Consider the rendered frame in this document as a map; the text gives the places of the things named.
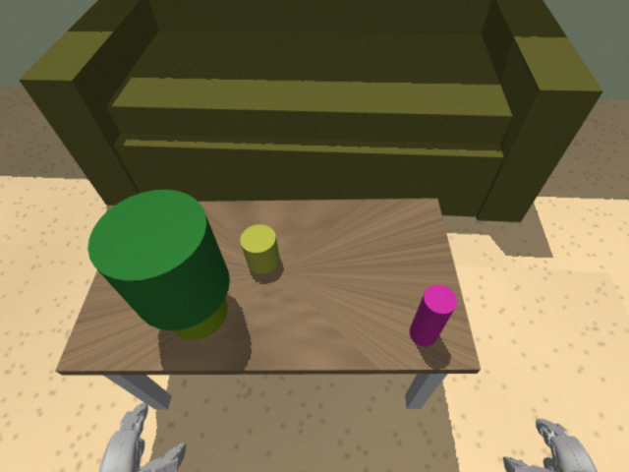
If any left robot hand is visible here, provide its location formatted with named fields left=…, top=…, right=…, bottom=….
left=99, top=403, right=186, bottom=472

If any right robot hand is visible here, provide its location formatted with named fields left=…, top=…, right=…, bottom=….
left=503, top=419, right=598, bottom=472

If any sofa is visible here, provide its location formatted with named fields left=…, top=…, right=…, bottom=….
left=19, top=0, right=603, bottom=222

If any potted plant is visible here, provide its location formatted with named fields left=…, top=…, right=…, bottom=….
left=87, top=190, right=230, bottom=340

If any coffee table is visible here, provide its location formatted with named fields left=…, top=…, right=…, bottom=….
left=55, top=199, right=481, bottom=409

